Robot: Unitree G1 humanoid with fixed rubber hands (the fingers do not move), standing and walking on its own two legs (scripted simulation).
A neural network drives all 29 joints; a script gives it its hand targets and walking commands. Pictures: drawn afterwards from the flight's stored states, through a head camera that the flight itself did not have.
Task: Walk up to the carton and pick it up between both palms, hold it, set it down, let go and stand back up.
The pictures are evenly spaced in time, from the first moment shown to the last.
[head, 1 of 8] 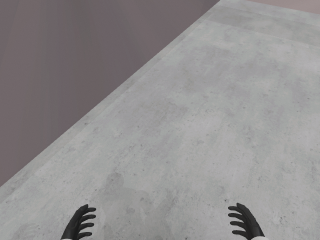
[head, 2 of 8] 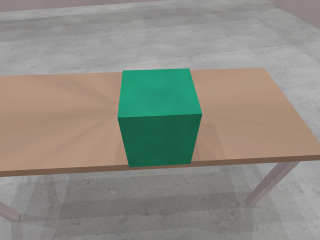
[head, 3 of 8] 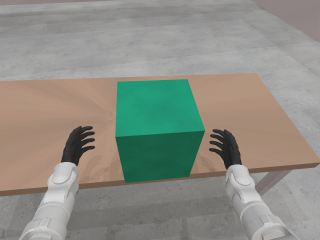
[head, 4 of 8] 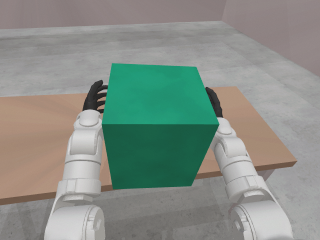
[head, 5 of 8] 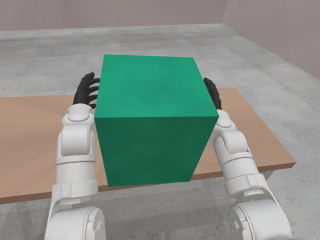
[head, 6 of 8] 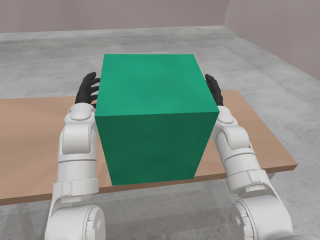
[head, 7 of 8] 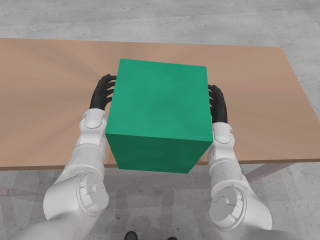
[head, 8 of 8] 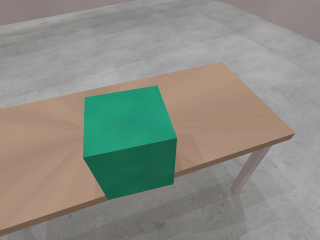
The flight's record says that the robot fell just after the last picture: no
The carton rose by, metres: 0.18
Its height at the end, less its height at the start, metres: +0.00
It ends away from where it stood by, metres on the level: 0.02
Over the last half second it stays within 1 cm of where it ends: yes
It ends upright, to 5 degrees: yes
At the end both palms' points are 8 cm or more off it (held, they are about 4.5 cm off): yes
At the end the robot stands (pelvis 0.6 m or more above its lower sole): yes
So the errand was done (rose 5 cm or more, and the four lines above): yes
